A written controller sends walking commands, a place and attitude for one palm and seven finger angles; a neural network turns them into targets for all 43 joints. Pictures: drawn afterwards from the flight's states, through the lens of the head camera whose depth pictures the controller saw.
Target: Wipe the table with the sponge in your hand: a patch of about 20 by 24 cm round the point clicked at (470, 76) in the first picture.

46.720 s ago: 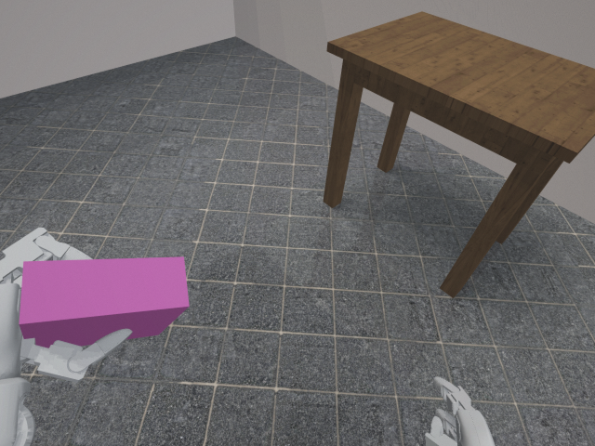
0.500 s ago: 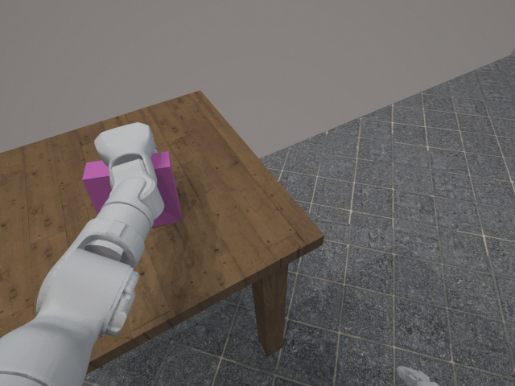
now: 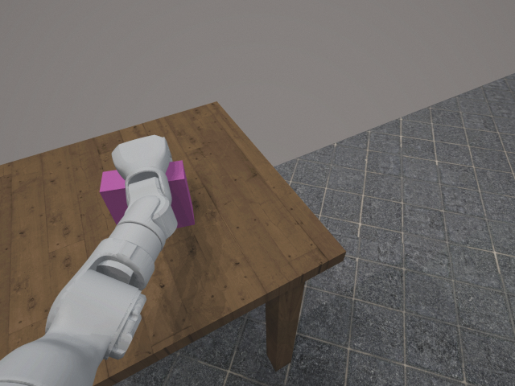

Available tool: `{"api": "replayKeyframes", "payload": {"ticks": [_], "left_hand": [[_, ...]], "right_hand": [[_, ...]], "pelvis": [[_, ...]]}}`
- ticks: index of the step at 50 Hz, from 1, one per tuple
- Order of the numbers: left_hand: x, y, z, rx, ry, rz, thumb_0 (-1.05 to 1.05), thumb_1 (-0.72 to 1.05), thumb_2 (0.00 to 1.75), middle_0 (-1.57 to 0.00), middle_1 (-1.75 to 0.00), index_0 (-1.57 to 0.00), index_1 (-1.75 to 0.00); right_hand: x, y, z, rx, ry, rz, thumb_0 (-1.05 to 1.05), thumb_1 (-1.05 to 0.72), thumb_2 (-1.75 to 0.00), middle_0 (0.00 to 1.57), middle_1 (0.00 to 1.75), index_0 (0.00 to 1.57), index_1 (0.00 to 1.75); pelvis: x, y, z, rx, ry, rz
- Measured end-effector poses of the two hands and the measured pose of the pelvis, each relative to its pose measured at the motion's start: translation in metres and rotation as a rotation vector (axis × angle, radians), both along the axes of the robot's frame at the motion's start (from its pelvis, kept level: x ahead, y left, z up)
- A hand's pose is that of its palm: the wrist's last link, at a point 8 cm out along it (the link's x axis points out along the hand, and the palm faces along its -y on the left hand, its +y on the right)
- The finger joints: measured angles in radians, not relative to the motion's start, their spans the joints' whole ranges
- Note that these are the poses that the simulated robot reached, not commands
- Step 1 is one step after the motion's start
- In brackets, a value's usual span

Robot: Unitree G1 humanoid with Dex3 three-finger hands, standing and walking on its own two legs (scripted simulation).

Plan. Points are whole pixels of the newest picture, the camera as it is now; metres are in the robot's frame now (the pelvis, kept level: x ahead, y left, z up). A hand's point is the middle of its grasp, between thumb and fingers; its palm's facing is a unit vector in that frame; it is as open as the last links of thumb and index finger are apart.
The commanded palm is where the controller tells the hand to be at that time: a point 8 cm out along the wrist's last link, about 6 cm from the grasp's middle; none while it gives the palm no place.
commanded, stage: wipe back along the third lane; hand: left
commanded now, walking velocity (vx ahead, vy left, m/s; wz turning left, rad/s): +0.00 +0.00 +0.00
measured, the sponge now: (154, 208) +0.43 +0.21 +0.04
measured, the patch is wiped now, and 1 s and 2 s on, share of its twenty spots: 0.95 0.95 0.95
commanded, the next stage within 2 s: slide back across to the middle lane in 1.34 s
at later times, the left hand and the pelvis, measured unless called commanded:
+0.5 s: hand (152, 193) +0.40 +0.19 +0.10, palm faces +0.06 -0.04 -1.00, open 9.7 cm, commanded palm +0.35 +0.17 +0.14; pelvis +0.02 +0.02 +0.00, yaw +2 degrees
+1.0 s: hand (162, 217) +0.35 +0.16 +0.10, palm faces +0.08 -0.07 -0.99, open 9.6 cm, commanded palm +0.30 +0.14 +0.14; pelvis +0.00 +0.00 +0.00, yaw +2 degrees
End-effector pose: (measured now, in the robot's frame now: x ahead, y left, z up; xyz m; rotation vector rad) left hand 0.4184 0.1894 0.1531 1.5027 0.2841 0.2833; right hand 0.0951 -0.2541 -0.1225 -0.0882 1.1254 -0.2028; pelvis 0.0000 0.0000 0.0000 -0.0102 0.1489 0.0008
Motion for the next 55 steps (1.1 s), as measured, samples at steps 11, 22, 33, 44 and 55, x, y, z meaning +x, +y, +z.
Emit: {"api": "replayKeyframes", "payload": {"ticks": [11,22,33,44,55], "left_hand": [[-0.018,-0.002,0.002,-0.001,-0.024,0.035,-0.01,-0.49,1.04,-0.73,-1.39,-0.76,-1.52],[-0.034,-0.007,0.002,0.007,-0.045,0.018,-0.02,-0.47,1.03,-0.72,-1.4,-0.75,-1.53],[-0.054,-0.013,0.003,-0.011,-0.065,0.008,-0.01,-0.46,1.02,-0.71,-1.41,-0.74,-1.54],[-0.079,-0.028,0.003,-0.015,-0.073,-0.014,0.0,-0.45,1.02,-0.7,-1.42,-0.75,-1.54],[-0.101,-0.039,0.003,-0.028,-0.081,-0.026,0.0,-0.45,1.02,-0.7,-1.43,-0.75,-1.53]], "right_hand": [[0.091,0.043,0.027,0.049,-0.176,0.115,0.01,-0.91,-0.9,0.2,0.3,0.2,0.3],[0.137,0.072,0.043,0.094,-0.232,0.217,0.01,-0.91,-0.9,0.2,0.3,0.2,0.3],[0.141,0.077,0.042,0.13,-0.229,0.248,0.01,-0.91,-0.9,0.2,0.3,0.2,0.3],[0.138,0.068,0.049,0.141,-0.272,0.255,0.01,-0.91,-0.9,0.2,0.3,0.2,0.3],[0.132,0.055,0.055,0.15,-0.313,0.249,0.01,-0.91,-0.9,0.2,0.3,0.2,0.3]], "pelvis": [[0.005,0.014,0.001,0.0,-0.032,0.018],[0.014,0.019,0.001,-0.001,-0.054,0.04],[0.015,0.018,0.001,0.002,-0.085,0.04],[0.006,0.01,0.0,0.009,-0.119,0.034],[-0.004,-0.003,0.001,0.017,-0.147,0.027]]}}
